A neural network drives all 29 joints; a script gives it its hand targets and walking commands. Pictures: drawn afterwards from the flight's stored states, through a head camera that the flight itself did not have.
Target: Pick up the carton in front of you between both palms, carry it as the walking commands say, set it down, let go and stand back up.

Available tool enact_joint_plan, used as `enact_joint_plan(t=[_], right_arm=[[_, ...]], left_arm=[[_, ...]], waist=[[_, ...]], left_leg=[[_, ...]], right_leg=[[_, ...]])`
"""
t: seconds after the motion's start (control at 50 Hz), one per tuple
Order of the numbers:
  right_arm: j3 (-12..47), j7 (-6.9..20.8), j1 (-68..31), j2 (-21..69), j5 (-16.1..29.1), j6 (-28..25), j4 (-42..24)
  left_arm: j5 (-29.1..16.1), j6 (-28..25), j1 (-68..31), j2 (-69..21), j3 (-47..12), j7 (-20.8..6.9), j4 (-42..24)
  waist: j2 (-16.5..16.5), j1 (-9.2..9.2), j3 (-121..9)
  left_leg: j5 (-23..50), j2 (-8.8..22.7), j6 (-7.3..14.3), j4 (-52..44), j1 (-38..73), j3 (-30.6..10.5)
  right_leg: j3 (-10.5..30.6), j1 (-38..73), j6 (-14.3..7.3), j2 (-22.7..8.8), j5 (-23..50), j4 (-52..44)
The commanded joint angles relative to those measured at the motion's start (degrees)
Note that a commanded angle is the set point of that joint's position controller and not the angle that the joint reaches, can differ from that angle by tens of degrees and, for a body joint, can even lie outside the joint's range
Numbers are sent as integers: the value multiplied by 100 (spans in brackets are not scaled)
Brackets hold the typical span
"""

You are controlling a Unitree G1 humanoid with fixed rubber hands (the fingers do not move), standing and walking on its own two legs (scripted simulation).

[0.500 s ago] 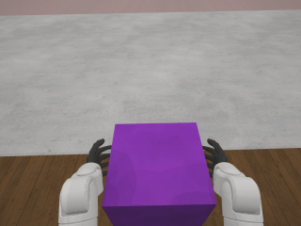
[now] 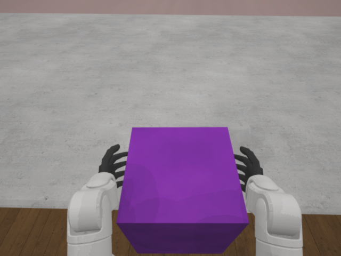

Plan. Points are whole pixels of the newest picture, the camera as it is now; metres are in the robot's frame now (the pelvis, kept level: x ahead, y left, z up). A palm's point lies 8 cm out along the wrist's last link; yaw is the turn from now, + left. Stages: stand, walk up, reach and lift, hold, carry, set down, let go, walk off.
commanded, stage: carry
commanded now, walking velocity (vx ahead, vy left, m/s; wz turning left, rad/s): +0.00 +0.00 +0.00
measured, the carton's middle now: (179, 194) +0.28 +0.01 +0.02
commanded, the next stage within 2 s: none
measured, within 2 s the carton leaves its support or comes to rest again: neither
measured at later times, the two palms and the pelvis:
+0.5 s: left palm (126, 83) +0.57 +0.17 +0.13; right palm (225, 86) +0.58 -0.13 +0.13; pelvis +0.21 +0.01 +0.01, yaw +1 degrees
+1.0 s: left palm (117, 70) +0.64 +0.21 +0.14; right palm (210, 71) +0.65 -0.09 +0.13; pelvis +0.28 +0.04 +0.03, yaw +3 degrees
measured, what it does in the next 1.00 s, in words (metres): walks ahead: right foot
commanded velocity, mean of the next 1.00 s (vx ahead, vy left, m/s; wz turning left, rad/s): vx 0.00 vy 0.00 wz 0.00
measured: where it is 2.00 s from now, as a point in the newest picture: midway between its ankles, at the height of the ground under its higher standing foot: outside the picture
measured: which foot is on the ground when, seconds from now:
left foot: down 0.00-0.96, up 0.98-1.00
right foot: down 0.00-0.00, up 0.02-0.36, down 0.38-1.00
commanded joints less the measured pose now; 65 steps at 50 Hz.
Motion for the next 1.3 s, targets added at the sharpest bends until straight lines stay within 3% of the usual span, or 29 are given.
enact_joint_plan(t=[0.0, 0.02, 0.08, 0.26, 0.34, 0.36, 0.38, 0.4, 0.42, 0.48, 0.54, 0.58, 0.62, 0.68, 0.7, 0.76, 0.8, 0.84, 0.9, 0.92, 0.94, 0.96, 1.0, 1.02, 1.08, 1.1, 1.14, 1.2, 1.28], right_arm=[[3970, 1332, -2944, 4637, 2249, -68, -22], [4053, 1347, -3136, 4674, 2380, -63, -16], [4241, 1385, -3959, 4983, 2686, -203, 18], [3892, 1391, -5264, 4742, 2871, -372, 869], [3518, 1266, -5786, 4646, 2785, -246, 1288], [3419, 1235, -5912, 4640, 2737, -204, 1423], [3323, 1205, -6018, 4604, 2694, -152, 1575], [3277, 1174, -6202, 4693, 2730, -93, 1708], [3226, 1159, -6331, 4763, 2741, -59, 1722], [3133, 1170, -6795, 5274, 2784, -50, 1848], [3091, 1184, -6758, 5630, 2800, -72, 1850], [3101, 1175, -6832, 5729, 2827, -91, 1626], [3173, 1135, -6959, 5704, 2837, -111, 1335], [3267, 1058, -6875, 5553, 2762, -116, 1119], [3242, 1044, -6713, 5462, 2691, -106, 1160], [3167, 1063, -6270, 5251, 2514, -72, 1365], [3190, 1131, -6165, 5189, 2492, -78, 1446], [3275, 1199, -6273, 5196, 2502, -108, 1339], [3460, 1249, -6632, 5270, 2631, -156, 1126], [3508, 1260, -6704, 5283, 2685, -170, 1152], [3578, 1272, -6796, 5315, 2747, -156, 1148], [3583, 1267, -6650, 5388, 2761, -130, 1341], [3452, 1218, -6545, 5299, 2688, -160, 1432], [3410, 1184, -6618, 5277, 2673, -166, 1413], [3299, 1143, -6310, 5343, 2581, -148, 1628], [3271, 1167, -6306, 5343, 2541, -140, 1682], [3194, 1225, -6450, 5286, 2493, -158, 1831], [3190, 1245, -6657, 5325, 2587, -178, 1816], [3073, 1191, -6533, 5270, 2637, -146, 1923]], left_arm=[[-2413, 60, -3174, -4641, -4326, -1494, -232], [-2383, 21, -3301, -4637, -4257, -1443, -68], [-2322, -153, -3751, -4876, -4156, -1337, 276], [-2361, -381, -5064, -4861, -4036, -1066, 1051], [-2588, -216, -5772, -4795, -3808, -1070, 1363], [-2597, -164, -5883, -4774, -3699, -1093, 1511], [-2617, -114, -6019, -4724, -3578, -1122, 1684], [-2611, -101, -6105, -4758, -3496, -1130, 1937], [-2664, -100, -6075, -4887, -3398, -1144, 2108], [-2756, -81, -6470, -5400, -3263, -1205, 2131], [-2776, -89, -6618, -5720, -3251, -1204, 1955], [-2766, -104, -6780, -5746, -3306, -1151, 1625], [-2795, -111, -6953, -5752, -3434, -1111, 1313], [-2829, -101, -6875, -5711, -3622, -1079, 1158], [-2811, -86, -6732, -5679, -3655, -1078, 1191], [-2780, -76, -6405, -5582, -3739, -1101, 1326], [-2723, -111, -6388, -5560, -3785, -1099, 1347], [-2667, -142, -6606, -5582, -3856, -1097, 1320], [-2655, -152, -6585, -5583, -3783, -1140, 1396], [-2610, -149, -6462, -5537, -3695, -1161, 1484], [-2532, -168, -6264, -5467, -3611, -1169, 1639], [-2453, -167, -6118, -5435, -3543, -1169, 1839], [-2545, -160, -6088, -5517, -3570, -1201, 1879], [-2628, -158, -6210, -5576, -3616, -1223, 1761], [-2710, -141, -6403, -5569, -3628, -1265, 1673], [-2683, -143, -6376, -5553, -3604, -1274, 1735], [-2625, -117, -6560, -5594, -3586, -1303, 1749], [-2790, -93, -6845, -5673, -3640, -1317, 1900], [-2805, -73, -6558, -5668, -3443, -1242, 2264]], waist=[[1984, -328, -2122], [1403, -263, -1991], [421, -215, -1891], [1068, -237, -1988], [865, -175, -1980], [726, -86, -2019], [172, -17, -2307], [-349, 7, -2712], [-841, 65, -2785], [-531, -44, -2639], [203, -40, -2815], [386, -14, -2836], [205, 77, -2820], [-639, 206, -2776], [-625, 185, -2760], [61, 114, -2870], [1330, -106, -2782], [1565, -424, -2411], [1049, -105, -2412], [623, 167, -2446], [-460, 355, -2644], [-1219, 349, -2695], [-682, 181, -2534], [-303, 200, -2484], [-444, -26, -2591], [-446, -45, -2547], [868, -85, -2314], [760, -73, -2199], [531, -71, -2485]], left_leg=[[-1528, 2240, 948, -1676, 4368, -4716], [-691, 2323, 1048, -1613, 4210, -4404], [1593, 1875, 763, -1193, 3166, -2690], [3828, 1229, 511, -429, 2781, -707], [3008, 954, 285, 422, 2703, -460], [2367, 882, 103, 671, 2318, -550], [928, 701, -151, 1052, 1604, -586], [-744, 346, -290, 1010, 1116, -893], [-1664, 210, -318, 887, 948, -917], [-928, 197, -293, -193, 1817, -947], [2343, 510, -243, 421, 2829, -1115], [3293, 572, -235, 652, 2881, -1103], [2597, 379, -347, 753, 2319, -983], [-1224, -109, -529, -83, 919, -1017], [-1236, -148, -534, -661, 958, -1046], [2399, 76, -597, -1113, 2893, -959], [6621, 794, -292, -29, 4986, -1297], [7744, 1033, 41, 345, 5752, -1540], [6127, 714, -101, 821, 4290, -1174], [4347, 497, -251, 1372, 2989, -920], [563, -18, -598, 2332, 854, -899], [-2832, -343, -707, 2687, -418, -1370], [-2838, 144, -509, 1375, -410, -1971], [-2286, 55, -439, 364, 1, -1680], [32, -109, -385, -878, 2112, -1050], [719, 160, -279, -957, 2606, -1288], [2590, 1413, 259, -663, 2604, -2360], [1939, 1126, 159, -622, 2301, -2105], [2734, 816, 55, -51, 2439, -1698]], right_leg=[[253, -3620, -71, 883, 452, 4125], [879, -3974, -244, 541, 338, 4799], [977, -3885, -396, 47, 751, 4298], [153, -2975, -344, 549, 1964, 981], [-89, -2105, -387, 625, 3471, -670], [172, -1490, -476, 365, 4104, -849], [1058, -525, -728, -542, 6563, -230], [1630, 252, -1275, -1075, 7686, 160], [1872, 340, -1423, -1187, 7301, 12], [1251, -184, -1106, -746, 6809, 156], [742, -988, -816, -324, 6075, 498], [569, -1092, -830, -108, 5841, 466], [656, -463, -960, -148, 6523, 234], [1342, 1198, -1350, -667, 8748, 134], [1325, 1362, -1337, -674, 8807, 182], [689, -52, -932, -156, 6780, 440], [-96, -2543, -567, 609, 2492, 406], [-246, -3910, -388, 873, 1157, 217], [-170, -2068, -479, 789, 3285, -1118], [49, -584, -578, 490, 5230, -1405], [1315, 1391, -1242, -737, 9203, -389], [1961, 2174, -1826, -1417, 10312, -233], [1708, 1658, -1583, -1357, 8179, -530], [1348, 1406, -1333, -1045, 7431, -521], [556, -411, -904, -501, 5605, -298], [547, -994, -672, -330, 4359, -217], [558, -1676, -224, 234, 1011, -246], [714, -1312, -172, 77, 1658, -347], [763, -1143, -186, -107, 3183, -102]])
